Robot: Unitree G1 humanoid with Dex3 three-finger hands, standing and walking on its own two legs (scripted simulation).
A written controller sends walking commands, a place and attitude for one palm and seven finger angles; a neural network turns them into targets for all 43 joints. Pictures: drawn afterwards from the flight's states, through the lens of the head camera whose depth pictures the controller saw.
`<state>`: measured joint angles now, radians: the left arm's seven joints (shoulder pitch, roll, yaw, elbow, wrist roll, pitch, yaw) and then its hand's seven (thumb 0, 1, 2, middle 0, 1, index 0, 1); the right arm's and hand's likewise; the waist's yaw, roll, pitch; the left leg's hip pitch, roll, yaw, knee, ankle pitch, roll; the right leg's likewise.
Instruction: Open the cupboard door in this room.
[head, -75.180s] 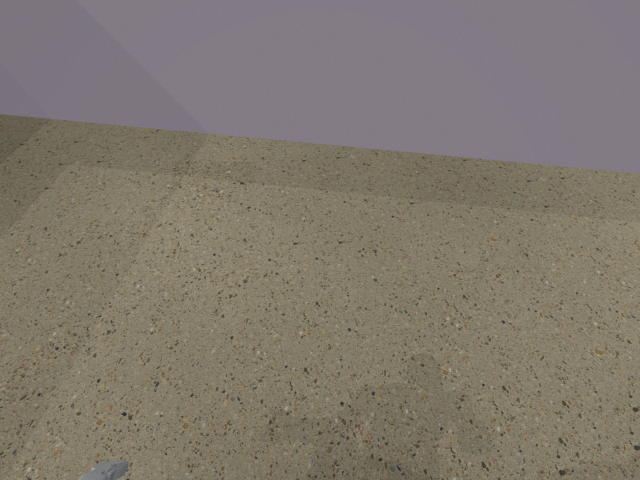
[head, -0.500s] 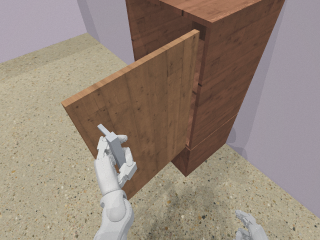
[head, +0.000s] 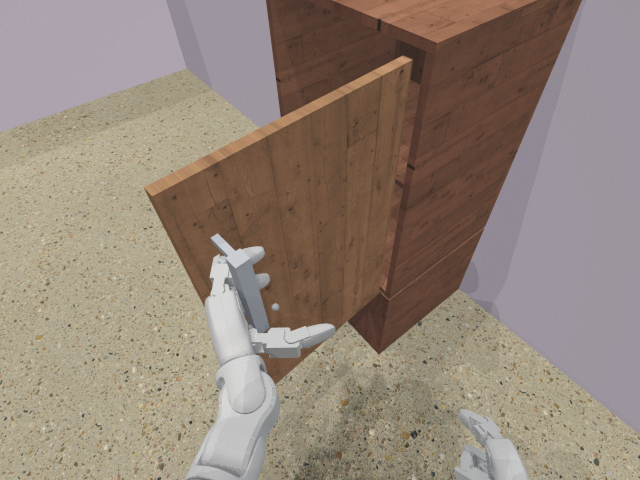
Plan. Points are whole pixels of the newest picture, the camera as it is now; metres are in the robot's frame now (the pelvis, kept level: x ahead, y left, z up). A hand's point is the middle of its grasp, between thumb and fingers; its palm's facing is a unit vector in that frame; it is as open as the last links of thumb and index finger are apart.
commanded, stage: open thumb and fingers to let go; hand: left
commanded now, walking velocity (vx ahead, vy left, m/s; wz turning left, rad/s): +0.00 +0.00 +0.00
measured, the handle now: (241, 287) +0.34 +0.12 +0.06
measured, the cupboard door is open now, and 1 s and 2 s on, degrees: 95 97 97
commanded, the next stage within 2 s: slide the hand sideways off the handle in 0.26 s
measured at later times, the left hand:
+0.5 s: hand (271, 332) +0.28 +0.08 +0.06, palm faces +0.00 -1.00 -0.09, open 15.5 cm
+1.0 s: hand (254, 354) +0.25 +0.09 +0.06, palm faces -0.06 -1.00 +0.00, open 16.1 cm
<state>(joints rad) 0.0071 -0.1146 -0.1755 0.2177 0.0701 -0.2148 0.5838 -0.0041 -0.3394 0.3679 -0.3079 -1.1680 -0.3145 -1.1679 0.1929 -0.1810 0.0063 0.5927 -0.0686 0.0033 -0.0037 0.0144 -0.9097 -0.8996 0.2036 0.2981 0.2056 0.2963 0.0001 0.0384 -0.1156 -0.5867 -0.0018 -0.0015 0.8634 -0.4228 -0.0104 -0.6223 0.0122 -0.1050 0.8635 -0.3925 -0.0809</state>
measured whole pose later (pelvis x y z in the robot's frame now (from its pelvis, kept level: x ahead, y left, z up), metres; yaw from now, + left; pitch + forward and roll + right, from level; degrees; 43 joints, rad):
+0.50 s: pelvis -0.01 +0.02 +0.00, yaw +0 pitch +7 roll +0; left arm 0.04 0.03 -0.22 0.17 0.04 -0.27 0.22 -0.02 -0.50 0.30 -0.32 -0.47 -0.27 -0.49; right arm 0.21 -0.20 0.03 0.56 -0.04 -0.02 -0.01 0.01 -0.91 -0.90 0.20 0.30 0.21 0.30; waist 0.00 0.04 -0.09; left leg -0.60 -0.01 0.01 0.91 -0.43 0.01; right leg -0.63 0.00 -0.10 0.89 -0.39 -0.06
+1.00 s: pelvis +0.00 +0.02 +0.00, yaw -2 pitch +8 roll +0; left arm 0.29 0.06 -0.19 -0.07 -0.05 -0.25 0.08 -0.02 -0.50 0.30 -0.18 -0.31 -0.19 -0.32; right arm 0.26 -0.21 0.04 0.46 -0.01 -0.06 0.00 0.02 -0.91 -0.90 0.20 0.30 0.21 0.30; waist 0.00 0.04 -0.09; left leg -0.59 -0.01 0.04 0.90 -0.46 0.02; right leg -0.63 0.01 -0.06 0.90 -0.41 -0.05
